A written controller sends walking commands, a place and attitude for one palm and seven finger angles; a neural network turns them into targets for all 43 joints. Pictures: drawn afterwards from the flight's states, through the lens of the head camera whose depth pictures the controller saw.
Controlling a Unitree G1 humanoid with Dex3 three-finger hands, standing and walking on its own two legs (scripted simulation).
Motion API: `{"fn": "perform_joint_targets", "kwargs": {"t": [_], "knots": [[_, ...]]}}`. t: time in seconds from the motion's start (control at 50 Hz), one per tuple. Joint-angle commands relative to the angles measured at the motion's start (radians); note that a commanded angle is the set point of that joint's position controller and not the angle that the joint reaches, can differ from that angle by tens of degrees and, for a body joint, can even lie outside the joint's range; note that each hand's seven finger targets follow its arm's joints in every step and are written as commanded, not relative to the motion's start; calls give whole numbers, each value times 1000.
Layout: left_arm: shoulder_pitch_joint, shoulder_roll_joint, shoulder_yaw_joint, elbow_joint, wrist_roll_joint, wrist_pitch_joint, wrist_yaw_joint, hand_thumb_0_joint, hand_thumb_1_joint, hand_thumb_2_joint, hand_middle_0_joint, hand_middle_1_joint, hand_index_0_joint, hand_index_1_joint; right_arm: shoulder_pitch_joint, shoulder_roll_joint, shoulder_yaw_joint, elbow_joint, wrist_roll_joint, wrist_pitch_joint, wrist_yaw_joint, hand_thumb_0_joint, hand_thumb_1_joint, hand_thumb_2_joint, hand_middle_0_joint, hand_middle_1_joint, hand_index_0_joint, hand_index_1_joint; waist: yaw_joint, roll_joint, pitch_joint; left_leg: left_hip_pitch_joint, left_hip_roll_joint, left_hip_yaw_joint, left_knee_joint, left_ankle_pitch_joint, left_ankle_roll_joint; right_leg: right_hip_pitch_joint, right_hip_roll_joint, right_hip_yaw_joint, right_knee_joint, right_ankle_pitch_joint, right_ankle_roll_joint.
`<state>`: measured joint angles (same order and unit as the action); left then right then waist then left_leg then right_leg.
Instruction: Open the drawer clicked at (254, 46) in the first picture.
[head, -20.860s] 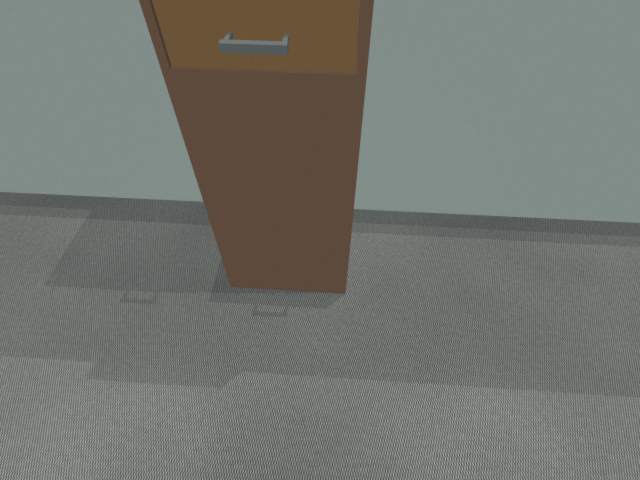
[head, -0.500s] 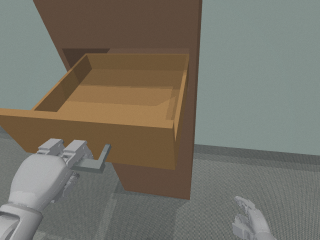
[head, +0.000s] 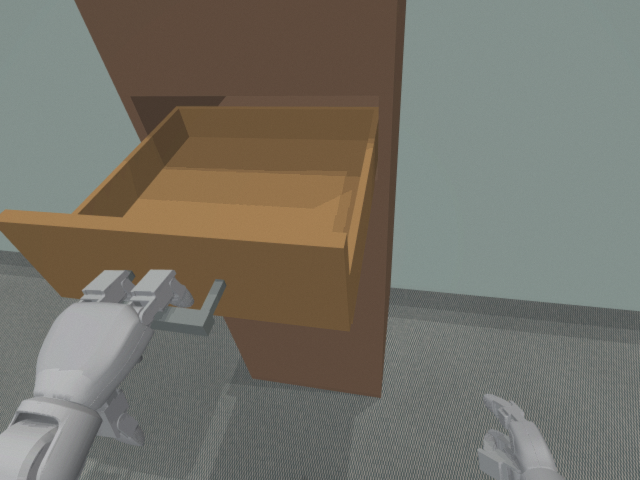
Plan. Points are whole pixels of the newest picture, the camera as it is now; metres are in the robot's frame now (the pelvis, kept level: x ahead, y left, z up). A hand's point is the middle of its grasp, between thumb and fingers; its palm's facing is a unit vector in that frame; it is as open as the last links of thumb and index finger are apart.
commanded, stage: lift the hand off the handle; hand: left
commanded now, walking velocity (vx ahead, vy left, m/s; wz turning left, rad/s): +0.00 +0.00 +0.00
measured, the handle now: (160, 300) +0.24 +0.21 +0.16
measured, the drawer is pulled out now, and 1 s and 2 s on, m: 0.30 0.29 0.29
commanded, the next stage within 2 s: draw the hand back to the body in 1.44 s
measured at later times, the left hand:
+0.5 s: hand (127, 321) +0.21 +0.22 +0.17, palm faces +0.14 -0.07 -0.99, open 13.6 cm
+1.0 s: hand (100, 256) +0.22 +0.22 +0.25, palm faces +0.28 -0.03 -0.96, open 13.8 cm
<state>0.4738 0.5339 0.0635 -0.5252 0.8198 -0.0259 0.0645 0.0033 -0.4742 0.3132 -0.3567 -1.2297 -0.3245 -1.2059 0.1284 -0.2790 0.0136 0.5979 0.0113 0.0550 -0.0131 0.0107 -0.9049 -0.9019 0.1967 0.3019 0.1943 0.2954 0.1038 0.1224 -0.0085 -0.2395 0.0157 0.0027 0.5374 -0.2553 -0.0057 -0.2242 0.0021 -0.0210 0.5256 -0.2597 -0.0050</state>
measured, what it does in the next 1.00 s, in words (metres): stands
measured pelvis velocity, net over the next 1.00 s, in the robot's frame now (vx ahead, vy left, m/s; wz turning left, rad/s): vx -0.02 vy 0.00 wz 0.01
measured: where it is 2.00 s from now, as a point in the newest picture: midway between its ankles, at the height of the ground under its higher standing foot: outside the picture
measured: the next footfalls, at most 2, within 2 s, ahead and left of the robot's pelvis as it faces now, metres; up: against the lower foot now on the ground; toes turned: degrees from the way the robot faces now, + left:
none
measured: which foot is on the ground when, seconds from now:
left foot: down 0.00-1.00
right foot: down 0.00-1.00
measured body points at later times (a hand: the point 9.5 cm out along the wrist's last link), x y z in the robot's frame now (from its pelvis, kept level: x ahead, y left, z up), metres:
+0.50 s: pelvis +0.00 +0.01 +0.01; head -0.02 -0.04 +0.45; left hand +0.19 +0.23 +0.22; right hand +0.24 -0.18 -0.08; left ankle +0.02 +0.12 -0.73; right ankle +0.02 -0.11 -0.73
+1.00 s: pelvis -0.02 +0.00 +0.00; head -0.04 -0.06 +0.45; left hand +0.20 +0.22 +0.30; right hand +0.24 -0.17 -0.07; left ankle +0.02 +0.12 -0.73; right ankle +0.02 -0.11 -0.73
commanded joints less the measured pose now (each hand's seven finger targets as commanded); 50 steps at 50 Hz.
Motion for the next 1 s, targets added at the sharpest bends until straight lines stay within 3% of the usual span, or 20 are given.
{"fn": "perform_joint_targets", "kwargs": {"t": [0.0, 0.1, 0.22, 0.24, 0.32, 0.38, 0.42, 0.46, 0.52, 0.56, 0.62, 0.66, 0.72, 0.74, 0.78, 0.82, 0.86, 0.92, 0.94, 0.98], "knots": [[-203, 197, 148, -91, 37, 39, 29, 0, -500, 300, -300, -1200, -300, -1200, -208, -58, -17, -168, -4, -48, -4, 0, -900, -900, 200, 300, 200, 300, 4, -99, -65, 34, -34, 35, -85, 50, 17, -30, -2, 7, -155, -50, 8], [-319, 182, 107, -40, 30, 54, -4, 0, -500, 300, -300, -1200, -300, -1200, -217, -52, -13, -152, 3, -42, -13, 0, -900, -900, 200, 300, 200, 300, -1, -88, -75, 50, -36, 29, -114, 59, 16, -5, 6, -7, -155, -32, 6], [-360, 300, 217, -133, 0, 60, -22, 0, -500, 300, -300, -1200, -300, -1200, -256, -54, 1, -165, 10, -51, -9, 0, -900, -900, 200, 300, 200, 300, 26, -39, -150, 87, -28, 20, -120, 140, 14, 80, 12, 2, -144, 63, 0], [-362, 241, 165, -140, 2, 58, -32, 0, -500, 300, -300, -1200, -300, -1200, -253, -35, 10, -168, 3, -52, -4, 0, -900, -900, 200, 300, 200, 300, 24, -57, -146, 84, -33, 26, -125, 149, 15, 77, 5, -14, -142, 54, 1], [-403, 328, 257, -123, -45, 59, -50, 0, -500, 300, -300, -1200, -300, -1200, -259, -53, 4, -154, 18, -54, -6, 0, -900, -900, 200, 300, 200, 300, 17, -40, -98, 84, -25, 19, -134, 124, 11, 66, 16, -5, -167, 38, 2], [-422, 264, 189, -168, -43, 57, -65, 0, -500, 300, -300, -1200, -300, -1200, -259, -46, 3, -160, 11, -50, 3, 0, -900, -900, 200, 300, 200, 300, 18, -23, -121, 99, -30, 22, -148, 156, 11, 76, 12, -20, -165, 54, 3], [-456, 321, 241, -223, -68, 60, -65, 0, -500, 300, -300, -1200, -300, -1200, -275, -56, 5, -170, 25, -63, 6, 0, -900, -900, 200, 300, 200, 300, 21, 22, -147, 104, -21, 16, -147, 149, 5, 94, 18, -15, -153, 62, -1], [-470, 249, 163, -192, -51, 64, -74, 0, -500, 300, -300, -1200, -300, -1200, -263, -36, 5, -156, 13, -60, 10, 0, -900, -900, 200, 300, 200, 300, 8, -21, -132, 106, -28, 18, -157, 149, 8, 76, 15, -24, -162, 42, 0], [-513, 310, 216, -172, -70, 90, -92, 0, -500, 300, -300, -1200, -300, -1200, -282, -58, 6, -157, 30, -65, 10, 0, -900, -900, 200, 300, 200, 300, 8, -20, -112, 83, -22, 9, -166, 112, 5, 80, 17, -17, -162, 36, -1], [-509, 262, 158, -175, -54, 103, -111, 0, -500, 300, -300, -1200, -300, -1200, -277, -45, 6, -158, 21, -55, 15, 0, -900, -900, 200, 300, 200, 300, 14, -49, -136, 90, -28, 13, -177, 146, 9, 97, 12, -25, -158, 48, 0], [-575, 357, 236, -224, -84, 118, -133, 0, -500, 300, -300, -1200, -300, -1200, -301, -67, 8, -169, 35, -61, 13, 0, -900, -900, 200, 300, 200, 300, 16, -22, -160, 88, -21, 7, -168, 135, 7, 114, 13, -13, -148, 69, -1], [-554, 292, 172, -232, -74, 115, -149, 0, -500, 300, -300, -1200, -300, -1200, -292, -46, 9, -171, 24, -57, 19, 0, -900, -900, 200, 300, 200, 300, 16, -50, -169, 99, -30, 13, -171, 165, 10, 113, 9, -22, -150, 69, 1], [-563, 360, 242, -295, -114, 119, -161, 0, -500, 300, -300, -1200, -300, -1200, -310, -67, 9, -187, 41, -69, 21, 0, -900, -900, 200, 300, 200, 300, 20, -20, -191, 98, -20, 8, -156, 161, 6, 122, 10, -14, -138, 95, 1], [-580, 295, 173, -265, -94, 126, -176, 0, -500, 300, -300, -1200, -300, -1200, -312, -45, 22, -183, 25, -67, 28, 0, -900, -900, 200, 300, 200, 300, 27, -28, -188, 83, -37, 14, -164, 167, 6, 117, 8, -22, -136, 74, -1], [-551, 294, 181, -201, -101, 154, -191, 0, -500, 300, -300, -1200, -300, -1200, -300, -58, 14, -167, 32, -49, 34, 0, -900, -900, 200, 300, 200, 300, 16, -66, -101, 52, -27, 11, -183, 141, 5, 81, 11, -33, -150, 58, 5], [-578, 349, 232, -191, -120, 187, -209, 0, -500, 300, -300, -1200, -300, -1200, -319, -69, 15, -175, 50, -46, 37, 0, -900, -900, 200, 300, 200, 300, 21, -36, -98, 31, -16, 9, -177, 118, 2, 86, 11, -17, -138, 59, -1], [-597, 291, 173, -111, -111, 207, -234, 0, -500, 300, -300, -1200, -300, -1200, -304, -53, 24, -171, 43, -30, 45, 0, -900, -900, 200, 300, 200, 300, 12, -99, -69, 18, -22, 21, -184, 101, 5, 61, 11, -28, -146, 13, 6], [-659, 367, 230, -194, -132, 209, -249, 0, -500, 300, -300, -1200, -300, -1200, -331, -73, 21, -194, 57, -32, 43, 0, -900, -900, 200, 300, 200, 300, 18, -52, -130, 30, -18, 17, -167, 87, 9, 78, 9, -10, -132, 32, 4], [-709, 315, 166, -206, -111, 212, -265, 0, -500, 300, -300, -1200, -300, -1200, -345, -55, 33, -204, 42, -34, 50, 0, -900, -900, 200, 300, 200, 300, 29, -62, -181, 31, -36, 19, -162, 106, 10, 100, 6, -9, -122, 20, 0], [-707, 363, 203, -204, -114, 213, -272, 0, -500, 300, -300, -1200, -300, -1200, -326, -67, 22, -195, 43, -25, 47, 0, -900, -900, 200, 300, 200, 300, 21, -76, -173, 35, -29, 21, -164, 92, 12, 85, 4, -9, -133, 10, 8]]}}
